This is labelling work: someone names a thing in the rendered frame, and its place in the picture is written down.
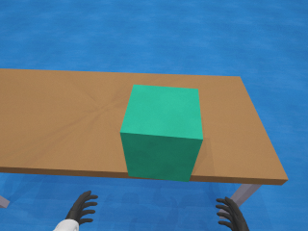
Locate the robot left hand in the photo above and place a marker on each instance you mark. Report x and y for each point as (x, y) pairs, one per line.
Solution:
(77, 210)

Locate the carton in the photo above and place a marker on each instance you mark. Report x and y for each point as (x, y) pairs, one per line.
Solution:
(161, 132)

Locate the left robot forearm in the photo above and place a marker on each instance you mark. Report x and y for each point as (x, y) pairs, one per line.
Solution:
(67, 225)

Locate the table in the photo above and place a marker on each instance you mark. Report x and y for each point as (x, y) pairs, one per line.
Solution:
(68, 122)

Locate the robot right hand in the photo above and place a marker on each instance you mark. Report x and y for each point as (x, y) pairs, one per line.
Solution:
(236, 217)

